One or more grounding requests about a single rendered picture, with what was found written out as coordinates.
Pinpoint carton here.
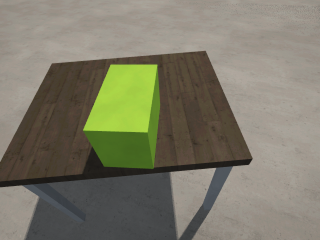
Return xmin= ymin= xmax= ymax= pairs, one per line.
xmin=83 ymin=64 xmax=160 ymax=169

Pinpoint table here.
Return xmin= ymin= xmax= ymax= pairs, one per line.
xmin=0 ymin=51 xmax=253 ymax=222

